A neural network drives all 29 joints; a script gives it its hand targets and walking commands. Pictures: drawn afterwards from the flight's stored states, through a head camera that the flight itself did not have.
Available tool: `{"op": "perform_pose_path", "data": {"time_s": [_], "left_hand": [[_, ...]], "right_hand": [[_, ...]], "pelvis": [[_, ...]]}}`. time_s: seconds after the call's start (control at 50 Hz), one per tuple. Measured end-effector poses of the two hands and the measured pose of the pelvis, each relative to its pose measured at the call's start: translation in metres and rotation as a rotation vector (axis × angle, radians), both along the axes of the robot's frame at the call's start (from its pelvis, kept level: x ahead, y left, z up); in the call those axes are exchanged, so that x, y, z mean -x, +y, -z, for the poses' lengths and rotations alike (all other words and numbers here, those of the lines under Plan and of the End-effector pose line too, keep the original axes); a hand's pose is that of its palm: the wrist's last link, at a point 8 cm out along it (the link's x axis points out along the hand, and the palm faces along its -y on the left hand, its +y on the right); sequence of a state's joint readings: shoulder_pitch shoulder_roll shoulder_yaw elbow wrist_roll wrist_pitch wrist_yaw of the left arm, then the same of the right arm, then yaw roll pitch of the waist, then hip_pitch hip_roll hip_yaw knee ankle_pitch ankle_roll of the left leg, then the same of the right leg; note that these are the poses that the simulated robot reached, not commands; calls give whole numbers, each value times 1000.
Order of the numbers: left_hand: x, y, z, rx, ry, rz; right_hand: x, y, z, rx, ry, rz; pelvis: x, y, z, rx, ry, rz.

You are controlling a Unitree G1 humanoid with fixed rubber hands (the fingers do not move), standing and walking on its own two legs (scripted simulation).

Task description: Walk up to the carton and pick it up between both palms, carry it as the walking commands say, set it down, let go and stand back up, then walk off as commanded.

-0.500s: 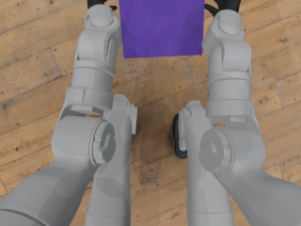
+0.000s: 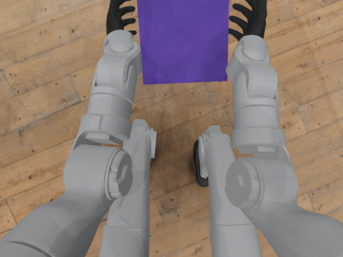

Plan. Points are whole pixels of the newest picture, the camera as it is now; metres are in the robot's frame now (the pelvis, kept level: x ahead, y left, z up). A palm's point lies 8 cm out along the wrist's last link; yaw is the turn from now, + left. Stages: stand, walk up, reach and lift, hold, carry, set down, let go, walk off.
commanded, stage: reach and lift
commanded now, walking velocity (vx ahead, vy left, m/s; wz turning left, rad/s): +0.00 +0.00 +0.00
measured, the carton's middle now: (183, 47) +0.52 +0.00 -0.15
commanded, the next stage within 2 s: none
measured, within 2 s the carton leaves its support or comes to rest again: neither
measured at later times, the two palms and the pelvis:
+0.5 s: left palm (111, 26) +0.48 +0.12 +0.00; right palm (274, 32) +0.48 -0.11 +0.02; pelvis +0.00 +0.00 +0.06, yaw +0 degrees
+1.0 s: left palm (100, 11) +0.46 +0.12 +0.08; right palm (319, 20) +0.46 -0.12 +0.10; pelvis +0.02 +0.00 +0.12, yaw +1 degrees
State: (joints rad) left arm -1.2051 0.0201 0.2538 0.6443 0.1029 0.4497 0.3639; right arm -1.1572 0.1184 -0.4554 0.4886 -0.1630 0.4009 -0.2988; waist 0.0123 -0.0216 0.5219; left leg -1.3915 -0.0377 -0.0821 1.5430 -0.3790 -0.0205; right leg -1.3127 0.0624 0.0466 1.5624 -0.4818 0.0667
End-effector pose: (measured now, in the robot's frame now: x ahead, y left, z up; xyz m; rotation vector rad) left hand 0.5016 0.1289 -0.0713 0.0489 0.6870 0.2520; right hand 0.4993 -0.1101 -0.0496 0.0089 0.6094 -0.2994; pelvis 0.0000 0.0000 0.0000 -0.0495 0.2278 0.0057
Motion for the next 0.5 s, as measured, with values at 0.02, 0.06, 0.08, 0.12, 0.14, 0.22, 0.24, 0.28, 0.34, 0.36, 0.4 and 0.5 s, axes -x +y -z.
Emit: {"op": "perform_pose_path", "data": {"time_s": [0.02,0.06,0.08,0.12,0.14,0.22,0.24,0.28,0.34,0.36,0.4,0.5], "left_hand": [[1,0,-3,-1,0,1],[3,0,-8,-1,0,2],[4,0,-11,-1,-1,2],[6,-1,-17,-1,-2,3],[7,-1,-20,-1,-2,2],[11,-2,-32,-1,-3,1],[12,-2,-35,-1,-3,3],[13,-2,-41,-1,-4,5],[15,-3,-51,-2,-5,9],[15,-3,-54,-3,-5,10],[17,-3,-60,-5,-7,10],[21,-4,-74,-7,-4,12]], "right_hand": [[1,0,-3,1,0,-1],[3,0,-8,3,0,-1],[5,0,-11,2,0,-1],[7,-1,-17,2,-2,0],[8,-1,-20,2,-2,1],[12,-2,-32,0,-2,1],[12,-2,-35,1,-2,0],[14,-2,-41,2,-3,1],[16,-3,-50,3,-4,2],[17,-3,-53,3,-4,1],[18,-3,-59,4,-5,1],[22,-4,-73,3,-3,2]], "pelvis": [[0,0,-2,0,-3,0],[0,0,-7,-1,-10,0],[0,1,-9,-2,-14,-1],[0,1,-14,-1,-21,-2],[0,1,-16,-1,-24,-3],[0,2,-25,-3,-39,-4],[0,2,-27,-4,-43,-4],[0,2,-32,-5,-50,-4],[0,2,-39,-7,-61,-4],[-1,2,-41,-8,-64,-3],[-1,2,-46,-10,-71,-3],[-3,2,-59,-14,-87,-4]]}}
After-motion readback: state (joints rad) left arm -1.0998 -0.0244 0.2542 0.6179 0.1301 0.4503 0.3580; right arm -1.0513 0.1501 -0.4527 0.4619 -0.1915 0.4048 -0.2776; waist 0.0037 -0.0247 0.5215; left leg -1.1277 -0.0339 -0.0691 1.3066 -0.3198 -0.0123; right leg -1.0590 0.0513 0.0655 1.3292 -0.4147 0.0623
